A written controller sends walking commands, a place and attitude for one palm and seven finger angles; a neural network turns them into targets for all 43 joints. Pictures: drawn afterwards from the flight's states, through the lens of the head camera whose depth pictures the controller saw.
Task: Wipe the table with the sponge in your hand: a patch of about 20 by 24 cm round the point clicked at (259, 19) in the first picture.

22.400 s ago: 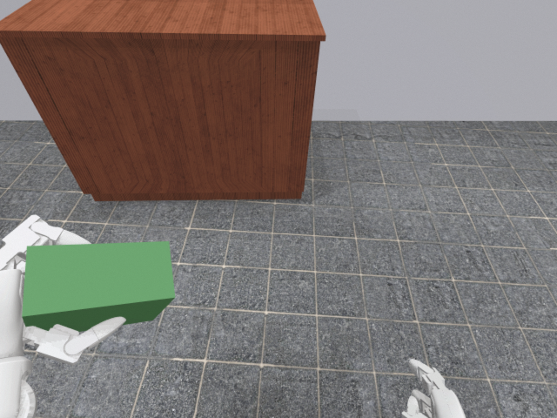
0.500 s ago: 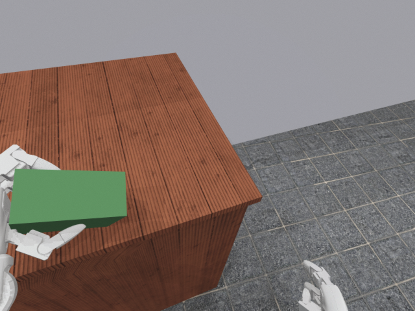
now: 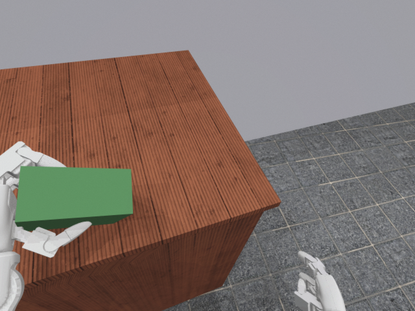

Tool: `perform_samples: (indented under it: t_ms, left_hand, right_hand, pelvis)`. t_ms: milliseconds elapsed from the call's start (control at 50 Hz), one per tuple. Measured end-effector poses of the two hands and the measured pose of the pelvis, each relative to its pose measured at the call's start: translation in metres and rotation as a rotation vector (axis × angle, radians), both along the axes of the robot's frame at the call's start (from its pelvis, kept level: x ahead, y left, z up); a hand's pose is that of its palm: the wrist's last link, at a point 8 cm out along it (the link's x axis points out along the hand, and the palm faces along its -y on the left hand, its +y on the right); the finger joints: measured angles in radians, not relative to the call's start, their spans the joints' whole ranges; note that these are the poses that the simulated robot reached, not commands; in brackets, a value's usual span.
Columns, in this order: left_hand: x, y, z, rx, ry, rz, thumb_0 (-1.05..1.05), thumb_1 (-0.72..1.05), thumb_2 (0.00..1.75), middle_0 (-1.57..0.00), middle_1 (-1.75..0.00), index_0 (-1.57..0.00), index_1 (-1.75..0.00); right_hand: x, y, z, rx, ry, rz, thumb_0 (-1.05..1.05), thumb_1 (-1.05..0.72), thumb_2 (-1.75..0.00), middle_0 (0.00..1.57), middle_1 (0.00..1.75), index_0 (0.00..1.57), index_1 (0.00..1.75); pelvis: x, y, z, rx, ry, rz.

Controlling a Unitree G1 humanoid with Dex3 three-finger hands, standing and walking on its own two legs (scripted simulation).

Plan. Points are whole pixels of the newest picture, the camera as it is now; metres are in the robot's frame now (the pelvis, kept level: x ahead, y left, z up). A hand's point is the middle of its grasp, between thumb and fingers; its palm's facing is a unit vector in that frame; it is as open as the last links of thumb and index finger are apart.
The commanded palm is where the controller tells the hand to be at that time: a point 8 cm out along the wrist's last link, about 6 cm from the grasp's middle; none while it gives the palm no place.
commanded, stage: look again from close up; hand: left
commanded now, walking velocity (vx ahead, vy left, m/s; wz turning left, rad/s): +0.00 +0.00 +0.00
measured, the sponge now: (92, 199) +0.24 +0.21 +0.13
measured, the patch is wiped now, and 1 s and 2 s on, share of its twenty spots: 0.00 0.00 0.00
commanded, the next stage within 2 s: shuffle to correct the standing spot in 0.30 s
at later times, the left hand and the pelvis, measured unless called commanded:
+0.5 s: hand (54, 199) +0.22 +0.25 +0.16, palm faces +0.41 -0.84 -0.35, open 10.5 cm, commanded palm +0.16 +0.27 +0.17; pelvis +0.00 -0.01 +0.00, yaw +0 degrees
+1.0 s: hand (95, 210) +0.21 +0.19 +0.16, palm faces +0.37 -0.85 -0.37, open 10.5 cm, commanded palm +0.15 +0.22 +0.17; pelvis -0.01 -0.06 +0.00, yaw +0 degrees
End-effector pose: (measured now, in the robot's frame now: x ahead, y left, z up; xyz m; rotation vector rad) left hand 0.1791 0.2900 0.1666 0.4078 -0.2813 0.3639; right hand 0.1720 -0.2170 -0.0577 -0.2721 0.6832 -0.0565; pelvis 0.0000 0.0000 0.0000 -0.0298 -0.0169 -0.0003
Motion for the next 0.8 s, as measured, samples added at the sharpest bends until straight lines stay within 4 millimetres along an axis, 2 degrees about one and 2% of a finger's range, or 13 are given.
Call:
perform_samples:
  t_ms: [260,560,680,800]
  left_hand:
    - [0.000,-0.002,0.001,0.009,0.011,0.014,-0.02,-0.53,1.02,-0.67,-1.35,-0.71,-1.34]
    - [0.001,-0.008,0.003,0.008,0.024,0.030,-0.02,-0.53,1.02,-0.67,-1.35,-0.71,-1.34]
    - [0.003,-0.020,0.003,0.003,0.028,0.018,-0.02,-0.53,1.02,-0.67,-1.35,-0.71,-1.34]
    - [-0.001,-0.036,0.004,0.012,0.038,0.001,-0.02,-0.53,1.02,-0.67,-1.35,-0.71,-1.34]
  right_hand:
    - [-0.009,-0.007,-0.007,0.004,0.028,-0.031,0.01,-0.90,-0.89,0.20,0.30,0.20,0.30]
    - [-0.001,-0.009,-0.008,0.026,0.027,-0.030,0.01,-0.90,-0.89,0.20,0.30,0.20,0.30]
    - [0.001,-0.017,-0.006,0.041,0.017,-0.028,0.01,-0.90,-0.89,0.20,0.30,0.20,0.30]
    - [-0.001,-0.032,-0.007,0.045,0.021,-0.034,0.01,-0.90,-0.89,0.20,0.30,0.20,0.30]
  pelvis:
    - [0.001,-0.002,0.000,-0.001,0.001,0.004]
    - [0.004,-0.010,0.001,0.006,-0.001,0.002]
    - [0.001,-0.020,0.000,0.006,0.000,-0.001]
    - [-0.002,-0.035,0.000,0.002,0.005,0.000]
